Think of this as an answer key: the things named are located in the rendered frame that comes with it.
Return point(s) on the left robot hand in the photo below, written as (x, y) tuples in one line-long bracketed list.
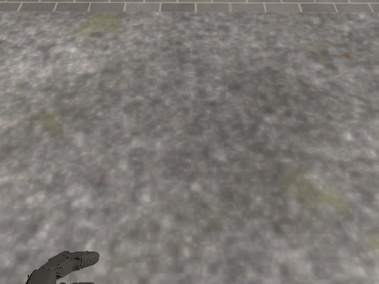
[(61, 265)]

